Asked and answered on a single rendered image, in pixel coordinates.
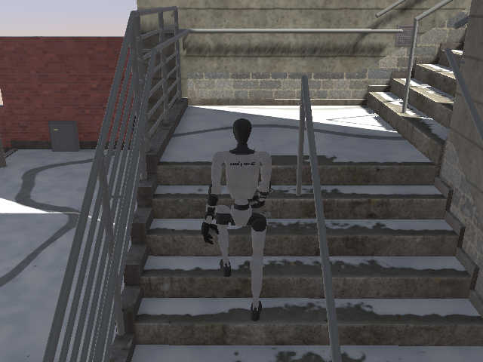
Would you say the right robot shin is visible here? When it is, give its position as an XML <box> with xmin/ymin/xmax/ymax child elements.
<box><xmin>251</xmin><ymin>260</ymin><xmax>263</xmax><ymax>311</ymax></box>

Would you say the right robot upper arm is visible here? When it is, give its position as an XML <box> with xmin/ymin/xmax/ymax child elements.
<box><xmin>257</xmin><ymin>151</ymin><xmax>272</xmax><ymax>192</ymax></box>

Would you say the right robot hand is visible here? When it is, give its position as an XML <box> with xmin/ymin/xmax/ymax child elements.
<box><xmin>248</xmin><ymin>196</ymin><xmax>265</xmax><ymax>208</ymax></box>

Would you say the left robot hand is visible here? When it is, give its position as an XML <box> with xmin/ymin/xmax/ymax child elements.
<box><xmin>202</xmin><ymin>222</ymin><xmax>219</xmax><ymax>244</ymax></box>

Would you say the robot right forearm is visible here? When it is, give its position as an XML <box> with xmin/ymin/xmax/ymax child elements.
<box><xmin>257</xmin><ymin>183</ymin><xmax>271</xmax><ymax>201</ymax></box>

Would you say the left robot upper arm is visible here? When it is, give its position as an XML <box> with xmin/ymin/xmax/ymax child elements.
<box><xmin>211</xmin><ymin>151</ymin><xmax>227</xmax><ymax>195</ymax></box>

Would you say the robot head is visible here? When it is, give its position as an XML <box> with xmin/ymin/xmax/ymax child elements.
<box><xmin>229</xmin><ymin>118</ymin><xmax>255</xmax><ymax>155</ymax></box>

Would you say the robot left forearm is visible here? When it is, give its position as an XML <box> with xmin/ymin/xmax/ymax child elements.
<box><xmin>203</xmin><ymin>183</ymin><xmax>218</xmax><ymax>224</ymax></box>

